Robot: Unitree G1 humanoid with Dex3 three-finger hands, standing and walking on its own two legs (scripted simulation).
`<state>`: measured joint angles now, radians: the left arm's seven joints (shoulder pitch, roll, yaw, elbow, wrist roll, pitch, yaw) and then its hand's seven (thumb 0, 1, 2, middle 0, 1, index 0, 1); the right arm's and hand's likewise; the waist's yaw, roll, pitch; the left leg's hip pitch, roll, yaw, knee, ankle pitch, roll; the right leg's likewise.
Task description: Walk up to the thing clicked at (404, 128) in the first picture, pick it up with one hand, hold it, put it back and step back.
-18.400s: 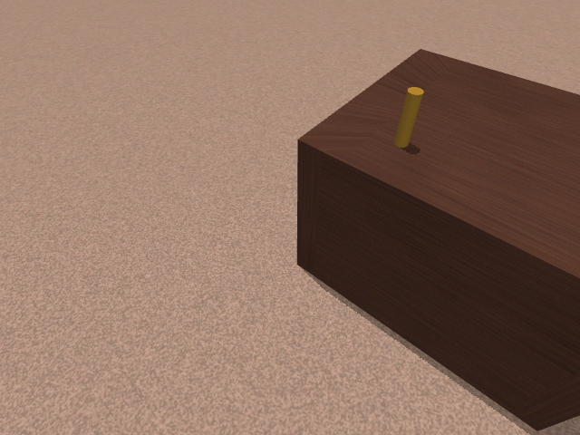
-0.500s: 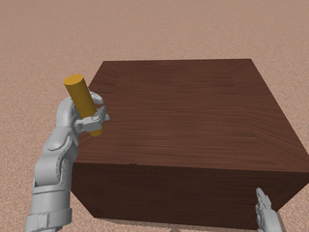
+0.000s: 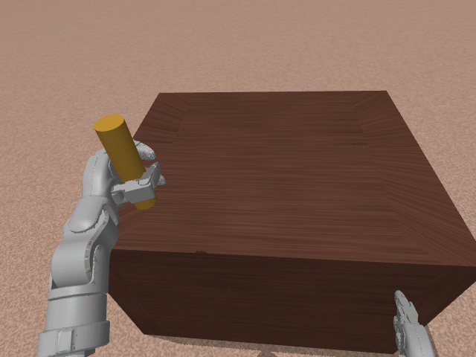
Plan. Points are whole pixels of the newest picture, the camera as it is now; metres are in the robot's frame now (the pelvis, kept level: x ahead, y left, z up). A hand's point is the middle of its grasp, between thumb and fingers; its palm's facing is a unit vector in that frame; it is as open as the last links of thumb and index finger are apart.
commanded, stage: hold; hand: left
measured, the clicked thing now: (129, 166) +0.34 +0.19 +0.20
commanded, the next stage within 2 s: crouch in 0.60 s
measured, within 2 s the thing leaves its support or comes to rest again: neither
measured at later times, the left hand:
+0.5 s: hand (139, 175) +0.34 +0.18 +0.18, palm faces +0.17 -0.99 +0.01, open 4.9 cm
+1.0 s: hand (147, 173) +0.36 +0.18 +0.16, palm faces +0.15 -0.99 +0.01, open 4.9 cm
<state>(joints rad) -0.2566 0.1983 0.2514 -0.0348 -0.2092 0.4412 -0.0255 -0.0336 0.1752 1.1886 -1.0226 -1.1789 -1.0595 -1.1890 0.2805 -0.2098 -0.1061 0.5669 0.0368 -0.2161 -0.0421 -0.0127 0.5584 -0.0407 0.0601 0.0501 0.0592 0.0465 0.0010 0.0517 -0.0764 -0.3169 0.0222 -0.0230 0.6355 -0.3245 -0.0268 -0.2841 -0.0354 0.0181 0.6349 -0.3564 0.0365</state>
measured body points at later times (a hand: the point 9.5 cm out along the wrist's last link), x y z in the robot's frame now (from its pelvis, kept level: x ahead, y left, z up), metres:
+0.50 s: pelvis +0.00 +0.00 +0.00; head -0.02 -0.02 +0.45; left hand +0.32 +0.23 +0.18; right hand +0.16 -0.26 -0.07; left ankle +0.01 +0.14 -0.72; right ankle -0.01 -0.14 -0.72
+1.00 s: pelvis +0.00 -0.01 +0.00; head -0.01 -0.02 +0.45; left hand +0.35 +0.23 +0.16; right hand +0.16 -0.26 -0.07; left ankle +0.01 +0.14 -0.72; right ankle -0.01 -0.14 -0.72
